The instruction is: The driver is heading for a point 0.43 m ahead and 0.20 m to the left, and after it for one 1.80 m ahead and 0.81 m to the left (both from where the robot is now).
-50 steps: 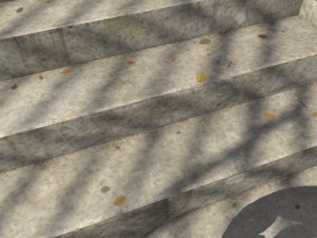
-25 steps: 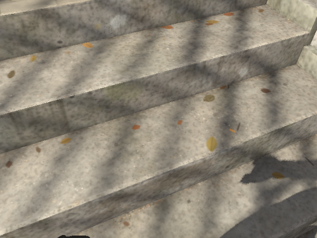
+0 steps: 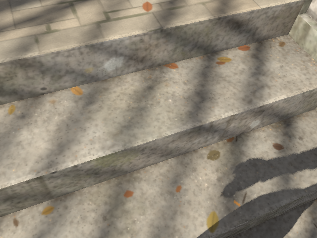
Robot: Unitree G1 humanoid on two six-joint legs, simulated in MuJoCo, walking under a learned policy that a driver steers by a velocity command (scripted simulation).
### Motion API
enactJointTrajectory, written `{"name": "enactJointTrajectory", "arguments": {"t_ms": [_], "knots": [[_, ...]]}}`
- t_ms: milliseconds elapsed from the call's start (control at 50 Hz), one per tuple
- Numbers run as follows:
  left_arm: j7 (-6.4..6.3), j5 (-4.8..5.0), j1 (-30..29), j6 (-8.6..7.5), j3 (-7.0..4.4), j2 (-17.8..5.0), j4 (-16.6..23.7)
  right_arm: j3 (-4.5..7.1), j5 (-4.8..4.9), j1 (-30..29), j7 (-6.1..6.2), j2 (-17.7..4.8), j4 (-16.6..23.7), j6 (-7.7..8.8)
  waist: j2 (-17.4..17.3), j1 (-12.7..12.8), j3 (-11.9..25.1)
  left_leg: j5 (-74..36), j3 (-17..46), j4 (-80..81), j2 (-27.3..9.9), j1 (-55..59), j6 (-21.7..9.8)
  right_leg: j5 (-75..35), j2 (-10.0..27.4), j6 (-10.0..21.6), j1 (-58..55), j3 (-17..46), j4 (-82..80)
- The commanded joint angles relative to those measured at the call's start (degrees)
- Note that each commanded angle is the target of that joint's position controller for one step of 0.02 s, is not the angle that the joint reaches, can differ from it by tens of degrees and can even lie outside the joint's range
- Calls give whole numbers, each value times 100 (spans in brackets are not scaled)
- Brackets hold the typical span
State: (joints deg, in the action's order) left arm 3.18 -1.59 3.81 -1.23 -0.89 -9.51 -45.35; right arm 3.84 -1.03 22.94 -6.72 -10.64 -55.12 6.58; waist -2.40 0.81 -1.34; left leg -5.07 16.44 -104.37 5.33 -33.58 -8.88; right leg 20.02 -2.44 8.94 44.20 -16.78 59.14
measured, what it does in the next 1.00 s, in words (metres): climbs, turning left: left foot 0.17 m higher, then right foot 0.17 m higher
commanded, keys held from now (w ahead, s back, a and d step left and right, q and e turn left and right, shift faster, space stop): w+q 1.00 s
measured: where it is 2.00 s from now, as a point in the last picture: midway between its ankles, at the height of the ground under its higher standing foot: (41, 4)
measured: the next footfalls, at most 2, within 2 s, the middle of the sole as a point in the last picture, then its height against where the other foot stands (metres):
left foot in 0.40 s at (102, 235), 0.17 m higher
right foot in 0.88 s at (144, 110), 0.17 m higher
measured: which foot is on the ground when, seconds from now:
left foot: up 0.00-0.38, down 0.40-0.90, up 0.92-1.00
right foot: down 0.00-0.46, up 0.48-0.86, down 0.88-1.00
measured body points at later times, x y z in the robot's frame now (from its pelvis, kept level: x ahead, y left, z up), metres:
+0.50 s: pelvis +0.29 +0.08 +0.15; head +0.30 +0.09 +0.60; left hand +0.25 +0.29 -0.01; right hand +0.53 -0.08 +0.06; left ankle +0.32 +0.17 -0.47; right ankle +0.15 -0.07 -0.53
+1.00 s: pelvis +0.58 +0.11 +0.34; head +0.57 +0.11 +0.79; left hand +0.68 +0.39 +0.26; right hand +0.72 -0.08 +0.19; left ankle +0.40 +0.18 -0.23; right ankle +0.69 +0.06 -0.30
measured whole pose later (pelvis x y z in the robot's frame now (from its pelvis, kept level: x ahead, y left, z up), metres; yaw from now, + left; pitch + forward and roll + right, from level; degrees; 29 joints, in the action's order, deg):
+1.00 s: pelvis +0.58 +0.11 +0.34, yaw +31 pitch +7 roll -3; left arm 1.5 -2.8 -1.3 -4.3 2.8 -8.0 -46.6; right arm 2.5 -2.3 19.5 -6.5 -11.3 -61.9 6.5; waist -2.4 0.4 10.0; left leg 0.7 12.6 -88.2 4.9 -35.2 -8.3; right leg 26.9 2.0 4.3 46.3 -9.3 66.0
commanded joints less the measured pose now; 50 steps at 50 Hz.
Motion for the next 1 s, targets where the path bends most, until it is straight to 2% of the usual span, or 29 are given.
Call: {"name": "enactJointTrajectory", "arguments": {"t_ms": [20,80,160,220,260,320,380,420,440,460,480,500,520,540,580,620,660,680,720,760,800,820,860,880,900,920,940,960,1000], "knots": [[250,-289,218,-163,182,448,-739,-238,-68,453,-89,112,309,-282,-812,-485,941,-195,150,-2642,-406,-3043,-709,100,2162,948,-2049,3955,-3686],[117,-296,-643,-490,270,584,-821,-407,143,-64,36,450,523,-454,-195,-1155,451,886,-551,-2343,-810,-2481,-938,-546,1581,166,-404,1604,-4429],[-40,-483,1121,-532,275,146,-1434,-540,8,-1363,141,205,951,-444,391,-435,440,1364,-751,-3011,-517,-4383,-874,-519,1246,141,-2232,1187,-4310],[80,-724,2244,-464,290,-219,-1647,-524,-24,-2274,260,-122,1242,-499,558,2,417,610,-1003,-1616,-636,-5435,-708,-260,1326,77,-3622,1093,-4409],[179,-814,2535,-430,360,-17,-1757,-536,-27,-2791,306,-89,1408,-645,693,82,289,637,-1042,-1147,-914,-5819,-596,-756,1787,258,-4109,1291,-4829],[299,-451,1527,-458,370,-114,-1245,-591,-158,-3187,207,77,1492,-856,698,-251,290,1719,-2082,929,-1222,-3643,-507,-2497,1942,376,-3164,477,-5788],[262,-266,1732,-668,119,-1336,-1380,-563,-54,-2772,-11,42,1557,-866,1131,-689,829,2483,-2667,2102,-350,-1770,-90,-8475,2142,734,-3764,-100,-4721],[291,-240,1926,-627,-35,-1603,-1448,-427,24,-2027,155,-244,1370,-713,1372,-780,1081,2993,-2722,4291,318,-1106,29,-9650,2169,788,-5046,-2,-3519],[268,-543,2364,-629,9,-1217,-1388,-298,77,-1214,350,-645,1123,-657,841,-660,2063,473,-1673,3630,125,1135,-490,-9585,1887,399,-3558,56,-2196],[370,-557,2212,-569,4,-1230,-1224,-239,7,60,485,-844,759,-644,162,-1029,2765,1083,77,5169,-347,2779,-946,-7096,1507,87,-2149,433,-743],[536,-383,1340,-407,-56,-934,-1016,-139,-307,1371,447,-1299,234,-684,-884,-1454,2319,2145,2393,7348,-1068,3641,-1314,-1759,322,-344,143,1216,1410],[532,-132,1219,-370,27,-584,-923,42,-318,1578,476,-1499,71,-559,-938,-1434,1739,3132,3314,7761,-1336,3421,-1054,-2087,85,-218,1313,2630,3547],[334,-177,1009,-449,55,-395,-959,-31,-269,1463,450,-1051,-177,-415,-1034,-1299,1130,3393,2931,7516,-1250,2822,-965,-2328,-27,-61,2016,3147,4677],[196,-217,715,-462,67,-342,-779,-104,-236,1154,401,-620,-466,-367,-567,-903,953,2587,2612,7409,-1175,2549,-1006,-2122,-213,53,2436,3156,5667],[100,-294,256,-422,240,-49,-441,-330,-163,-52,289,34,-580,-386,185,-62,884,1898,1547,7244,-1021,1762,-737,-1723,-48,369,2956,3034,6429],[28,-273,390,-259,241,-232,-392,-498,-192,-696,215,375,-645,-308,518,414,732,1300,501,7439,-814,1042,-545,-1380,326,401,3105,2459,6052],[-52,-73,-52,-218,246,-402,-218,-466,-340,-875,242,171,-511,-190,338,348,605,1505,-121,8050,-578,44,-436,-1034,508,309,2344,1898,5266],[-49,-29,-497,-239,377,-149,-37,-483,-495,-165,326,84,-698,-165,-377,93,551,1729,283,8209,-705,169,-583,-283,425,265,2770,1811,6543],[-121,-46,-1172,-281,485,-162,280,-520,-658,788,379,155,-1074,-154,-85,-236,422,2063,609,8189,-945,1170,-465,483,451,400,3913,2139,6432],[-226,-113,-2073,-274,495,-365,741,-510,-630,1232,300,-48,-1169,-20,253,-496,647,2172,692,8351,-907,1420,-350,-197,756,175,3509,1877,4279],[-195,-160,-2988,-16,622,-2,1199,-500,-247,541,54,-189,-645,-16,-136,-368,291,2390,627,10017,-1222,-945,-678,620,759,-276,531,1066,2439],[-51,-134,-2297,6,644,275,1086,-498,-85,431,28,-365,-464,74,-801,-22,243,314,548,9958,-1516,-1250,-883,194,481,-480,-629,636,2972],[13,3,-1666,40,317,-647,916,-185,137,250,10,-1193,-261,210,-655,449,934,-5970,216,8817,-1497,773,-633,41,-267,-464,-1138,468,1268],[-63,-19,-672,-25,130,-1019,630,-51,16,190,-27,-1295,-250,255,-643,590,1411,-6792,-39,7646,-1397,1668,-319,-141,-205,-241,-1700,1099,444],[-109,-116,834,-59,78,-1032,179,-158,-261,814,-30,-412,-403,274,689,640,3039,-4690,-37,5592,-855,493,-27,-1676,793,748,-4201,3327,-279],[-170,-242,2015,-52,19,-1313,-201,-279,-396,991,-106,250,-447,170,2050,914,3252,1113,31,3620,275,-1583,109,677,2095,1533,-5430,6559,-2638],[-262,-294,2360,-149,-48,-1447,-428,-95,-166,152,-119,-131,-556,40,1905,1301,1717,793,489,658,127,-2670,113,3693,2101,1049,-4062,7573,-3529],[-250,-135,1654,-292,-110,-1564,-613,-69,-43,-34,-66,-113,-591,48,1546,815,600,369,39,-36,-154,-3112,81,3930,2042,850,-2844,6768,-3438],[-205,-68,968,-253,133,-215,-956,-119,-121,-531,130,20,-450,-41,53,232,809,154,-297,-557,-372,-2844,-259,1501,2145,713,-2170,4824,-3050]]}}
